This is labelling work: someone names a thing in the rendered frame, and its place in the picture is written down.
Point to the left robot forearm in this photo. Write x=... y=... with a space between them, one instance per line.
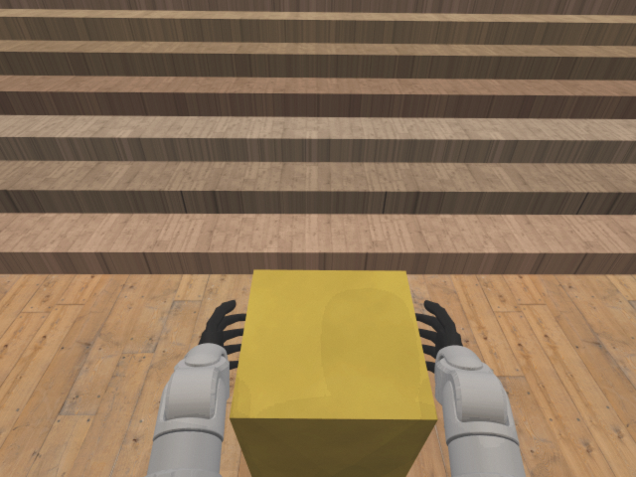
x=190 y=425

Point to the right robot forearm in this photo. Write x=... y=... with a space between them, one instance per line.
x=480 y=431

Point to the carton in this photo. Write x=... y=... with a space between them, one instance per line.
x=331 y=379

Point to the right robot hand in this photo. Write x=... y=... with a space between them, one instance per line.
x=445 y=334

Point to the left robot hand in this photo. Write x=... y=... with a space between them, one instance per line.
x=216 y=325

